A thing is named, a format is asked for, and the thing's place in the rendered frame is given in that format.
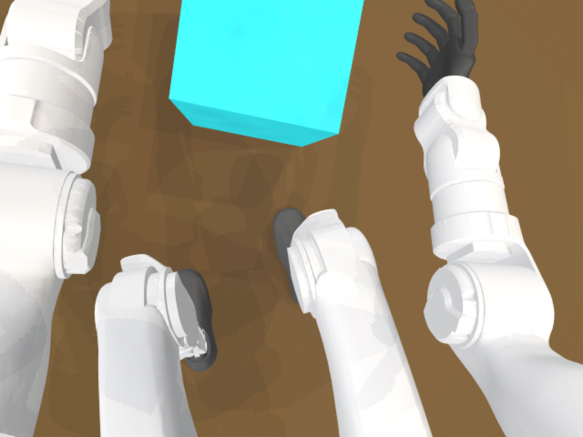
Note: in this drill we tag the left robot upper arm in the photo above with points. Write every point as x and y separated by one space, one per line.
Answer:
49 229

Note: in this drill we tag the robot left foot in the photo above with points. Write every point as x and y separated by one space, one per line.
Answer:
198 291

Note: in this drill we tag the right robot forearm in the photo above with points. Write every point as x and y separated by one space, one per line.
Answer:
461 163

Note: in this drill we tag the right robot upper arm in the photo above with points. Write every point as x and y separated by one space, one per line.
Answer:
497 318

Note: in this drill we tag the left robot forearm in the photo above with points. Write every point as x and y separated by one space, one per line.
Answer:
51 58

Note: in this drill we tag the robot right shin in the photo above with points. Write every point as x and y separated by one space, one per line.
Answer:
328 217

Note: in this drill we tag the robot right hand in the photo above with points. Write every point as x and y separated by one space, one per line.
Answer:
456 56

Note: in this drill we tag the carton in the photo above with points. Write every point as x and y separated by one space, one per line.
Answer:
271 69

